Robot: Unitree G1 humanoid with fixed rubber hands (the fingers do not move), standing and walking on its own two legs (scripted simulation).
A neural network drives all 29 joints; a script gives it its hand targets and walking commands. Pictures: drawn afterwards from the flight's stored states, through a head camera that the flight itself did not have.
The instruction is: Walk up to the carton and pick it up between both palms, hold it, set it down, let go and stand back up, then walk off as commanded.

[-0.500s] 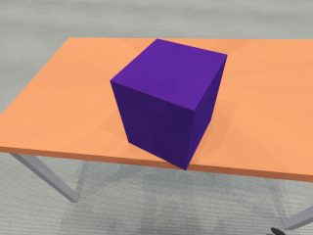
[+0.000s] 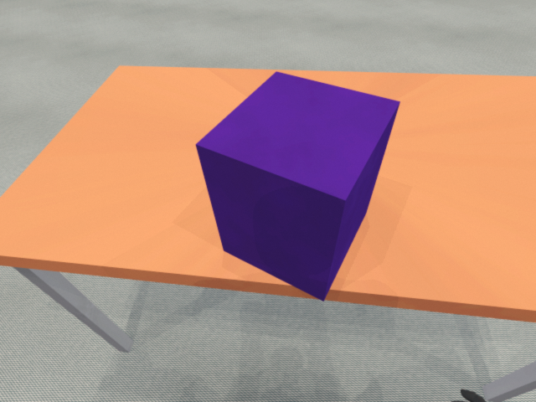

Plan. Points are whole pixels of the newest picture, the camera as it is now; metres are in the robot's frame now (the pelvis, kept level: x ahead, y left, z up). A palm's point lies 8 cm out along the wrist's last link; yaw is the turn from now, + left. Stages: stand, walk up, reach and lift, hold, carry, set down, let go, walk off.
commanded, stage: walk up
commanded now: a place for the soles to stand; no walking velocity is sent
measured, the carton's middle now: (299, 186) +0.42 -0.03 +0.09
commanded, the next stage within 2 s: reach and lift in 0.38 s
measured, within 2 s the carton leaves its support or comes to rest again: neither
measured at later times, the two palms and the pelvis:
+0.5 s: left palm out of the picture +0.08 +0.32 -0.10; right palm out of the picture +0.11 -0.30 -0.12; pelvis -0.02 +0.00 -0.01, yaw +0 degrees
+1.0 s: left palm out of the picture +0.14 +0.30 -0.05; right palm out of the picture +0.14 -0.26 -0.05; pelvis -0.01 -0.01 +0.01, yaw +0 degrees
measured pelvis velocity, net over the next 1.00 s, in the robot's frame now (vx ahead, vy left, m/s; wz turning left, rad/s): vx -0.01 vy -0.01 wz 0.00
